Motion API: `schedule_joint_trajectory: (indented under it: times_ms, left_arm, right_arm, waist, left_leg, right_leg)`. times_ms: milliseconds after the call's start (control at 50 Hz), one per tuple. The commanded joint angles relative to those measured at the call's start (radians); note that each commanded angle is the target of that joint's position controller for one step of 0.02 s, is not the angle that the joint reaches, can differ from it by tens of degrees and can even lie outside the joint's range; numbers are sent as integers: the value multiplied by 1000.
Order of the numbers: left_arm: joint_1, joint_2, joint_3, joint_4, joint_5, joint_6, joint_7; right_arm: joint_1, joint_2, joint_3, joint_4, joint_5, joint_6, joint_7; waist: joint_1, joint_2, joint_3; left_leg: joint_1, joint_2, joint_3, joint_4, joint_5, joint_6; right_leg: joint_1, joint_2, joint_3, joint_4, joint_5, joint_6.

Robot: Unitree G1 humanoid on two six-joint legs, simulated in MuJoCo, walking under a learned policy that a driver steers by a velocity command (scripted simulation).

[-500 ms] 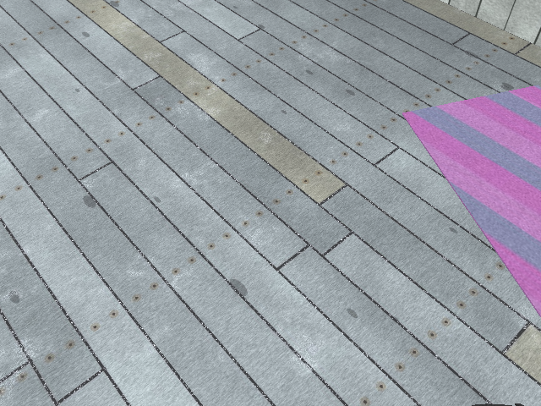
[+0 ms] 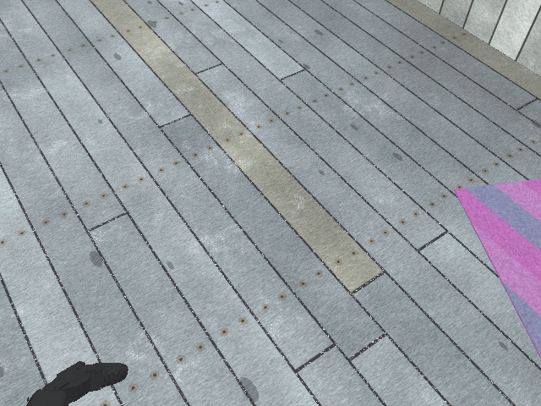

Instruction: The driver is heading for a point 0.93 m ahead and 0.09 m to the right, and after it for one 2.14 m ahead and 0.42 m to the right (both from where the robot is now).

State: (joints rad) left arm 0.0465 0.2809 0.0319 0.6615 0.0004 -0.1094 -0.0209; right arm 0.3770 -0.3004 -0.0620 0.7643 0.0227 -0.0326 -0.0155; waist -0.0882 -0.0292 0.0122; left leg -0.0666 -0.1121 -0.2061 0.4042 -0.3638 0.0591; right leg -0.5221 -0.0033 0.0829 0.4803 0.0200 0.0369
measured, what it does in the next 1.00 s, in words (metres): walks ahead: right foot, then left foot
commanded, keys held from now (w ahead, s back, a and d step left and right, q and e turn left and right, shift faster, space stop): w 0.52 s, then w+e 0.48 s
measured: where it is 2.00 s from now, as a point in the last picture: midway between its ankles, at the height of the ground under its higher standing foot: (280, 247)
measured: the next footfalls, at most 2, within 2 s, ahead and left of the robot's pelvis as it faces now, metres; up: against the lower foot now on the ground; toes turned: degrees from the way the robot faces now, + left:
right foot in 0.04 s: +0.19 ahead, -0.13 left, +0.00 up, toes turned +4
left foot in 0.54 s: +0.45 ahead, +0.14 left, +0.00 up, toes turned +4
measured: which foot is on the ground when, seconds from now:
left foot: down 0.00-0.06, up 0.08-0.52, down 0.54-1.00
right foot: up 0.00-0.02, down 0.04-0.56, up 0.58-1.00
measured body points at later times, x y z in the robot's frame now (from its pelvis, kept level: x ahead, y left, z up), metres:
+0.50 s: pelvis +0.27 +0.00 +0.00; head +0.30 +0.01 +0.45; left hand +0.23 +0.28 -0.13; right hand +0.53 -0.20 -0.07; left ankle +0.42 +0.14 -0.72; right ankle +0.15 -0.13 -0.74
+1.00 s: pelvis +0.54 +0.03 +0.00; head +0.57 +0.01 +0.45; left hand +0.77 +0.23 -0.10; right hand +0.52 -0.26 -0.13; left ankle +0.42 +0.14 -0.74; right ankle +0.69 -0.13 -0.71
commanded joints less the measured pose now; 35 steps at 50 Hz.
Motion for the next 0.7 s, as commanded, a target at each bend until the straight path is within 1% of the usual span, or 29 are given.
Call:
schedule_joint_trajectory:
  times_ms: [20,40,60,80,100,120,140,160,180,200,220,260,280,300,320,340,400,460,480,500,520,540,560,580,600,620,640,660,700]
  left_arm:
    - [70,140,55,-42,3,-27,4]
    - [194,177,68,-26,18,-31,10]
    - [324,267,93,-2,28,-23,13]
    - [391,242,95,45,-4,-11,1]
    - [348,163,72,35,-19,-9,0]
    - [288,133,60,26,-9,-2,2]
    - [248,112,49,28,0,3,1]
    - [224,100,43,31,8,3,2]
    - [223,90,39,33,10,0,0]
    - [218,78,35,41,6,0,-2]
    - [217,110,43,48,2,-2,0]
    - [229,127,48,63,-9,-3,4]
    - [240,135,50,71,-10,1,7]
    - [245,155,55,78,-11,5,8]
    - [261,148,51,87,-12,7,11]
    - [270,174,57,96,-13,10,11]
    - [341,169,54,136,-23,23,13]
    - [366,182,58,162,-27,39,18]
    - [364,191,60,167,-26,44,20]
    - [348,202,63,167,-26,49,23]
    - [335,197,60,167,-26,53,25]
    - [334,164,45,154,-16,52,27]
    - [408,65,12,122,1,37,23]
    - [445,57,4,136,-16,19,18]
    - [363,160,35,127,-43,13,15]
    - [290,165,39,107,-49,12,14]
    - [256,150,39,102,-37,18,17]
    - [262,137,45,107,-27,31,21]
    - [306,86,38,123,-28,56,22]
  right_arm:
    - [-9,-128,-32,-46,-7,-4,-2]
    - [-16,-88,-15,-59,-16,-7,3]
    - [102,-30,6,-69,-10,-18,4]
    - [144,-45,11,-64,6,-28,4]
    - [46,-132,-9,-67,13,-31,5]
    - [-54,-142,-13,-89,8,-31,6]
    - [-115,-128,-11,-105,-9,-33,8]
    - [-120,-116,-14,-110,-15,-35,12]
    - [-115,-100,-11,-106,-18,-36,16]
    - [-100,-75,-8,-100,-18,-32,16]
    - [-89,-59,-3,-102,-12,-31,17]
    - [-157,-47,7,-123,-20,-31,20]
    - [-189,-38,10,-128,-24,-35,21]
    - [-223,-26,16,-137,-23,-39,24]
    - [-248,-27,14,-138,-25,-39,25]
    - [-275,-13,22,-147,-17,-44,29]
    - [-374,-28,18,-171,-9,-52,41]
    - [-411,-44,13,-195,-5,-58,55]
    - [-397,-54,8,-194,-6,-59,57]
    - [-347,-72,-1,-184,-8,-60,56]
    - [-240,-104,-19,-151,-13,-59,50]
    - [-85,-154,-41,-116,-21,-57,39]
    - [49,-256,-64,-104,-42,-50,28]
    - [83,-216,-56,-86,-26,-42,31]
    - [33,-150,-35,-86,-20,-41,30]
    - [-31,-120,-25,-89,-19,-43,29]
    - [-93,-92,-15,-87,-25,-47,32]
    - [-133,-68,-9,-86,-32,-56,35]
    - [-168,-64,-14,-69,-37,-73,39]
  waist:
    - [94,148,-57]
    - [153,108,-175]
    - [149,-103,-331]
    - [152,-278,-345]
    - [175,-135,-192]
    - [171,-57,-90]
    - [154,-12,-12]
    - [126,-40,6]
    - [116,-52,9]
    - [102,-53,-8]
    - [88,-96,-15]
    - [106,-68,12]
    - [114,-37,12]
    - [124,-48,14]
    - [134,-19,5]
    - [142,-57,16]
    - [179,-32,34]
    - [168,-42,45]
    - [152,-48,35]
    - [115,-55,7]
    - [55,-44,-60]
    - [-15,-17,-172]
    - [-25,185,-341]
    - [-26,309,-429]
    - [-33,196,-263]
    - [-11,154,-152]
    - [21,114,-78]
    - [54,126,-37]
    - [95,138,-22]
  left_leg:
    - [-29,232,-163,64,487,95]
    - [-98,185,-113,259,471,68]
    - [-391,50,7,594,202,-6]
    - [-617,22,41,800,-213,-35]
    - [-703,78,6,869,-161,-30]
    - [-708,116,46,863,-80,-29]
    - [-696,145,75,807,-24,-31]
    - [-661,179,84,751,21,-34]
    - [-611,193,98,711,37,-37]
    - [-589,196,116,689,61,-38]
    - [-579,204,125,649,69,-48]
    - [-601,216,141,532,129,-68]
    - [-596,212,153,466,179,-70]
    - [-585,211,160,390,245,-72]
    - [-577,202,163,356,312,-71]
    - [-542,200,169,288,350,-72]
    - [-498,169,192,185,418,-68]
    - [-501,158,184,121,354,-34]
    - [-468,150,189,106,321,-21]
    - [-386,132,206,86,300,-3]
    - [-225,108,232,60,307,23]
    - [37,171,174,84,327,64]
    - [439,440,-195,93,290,187]
    - [499,540,-499,-48,109,268]
    - [373,500,-392,-81,13,217]
    - [234,460,-251,-109,30,178]
    - [106,417,-157,-151,91,158]
    - [12,387,-84,-192,148,146]
    - [-86,372,12,-247,253,152]
  right_leg:
    - [233,4,-37,-62,-48,-68]
    - [452,-93,44,-24,-46,-128]
    - [821,-297,381,-19,-121,-279]
    - [893,-404,698,-146,-375,-355]
    - [781,-368,636,-184,-521,-310]
    - [657,-325,496,-199,-471,-273]
    - [541,-277,395,-233,-363,-261]
    - [475,-253,341,-251,-272,-257]
    - [433,-219,279,-263,-149,-247]
    - [421,-192,240,-284,-131,-239]
    - [395,-208,227,-299,-106,-262]
    - [384,-207,171,-328,-27,-276]
    - [389,-192,134,-331,0,-266]
    - [387,-189,113,-334,7,-260]
    - [406,-174,87,-344,10,-248]
    - [383,-186,72,-338,30,-250]
    - [417,-186,43,-321,18,-229]
    - [511,-233,60,-275,72,-209]
    - [534,-241,60,-248,120,-198]
    - [541,-235,46,-189,241,-184]
    - [519,-199,9,-64,378,-163]
    - [393,-150,-20,144,319,-130]
    - [29,-21,-83,530,-88,-63]
    - [-154,47,15,727,-604,-50]
    - [-241,-12,56,804,-563,-58]
    - [-248,-58,28,778,-471,-63]
    - [-215,-89,13,724,-401,-57]
    - [-166,-115,18,683,-348,-52]
    - [-88,-129,20,657,-297,-35]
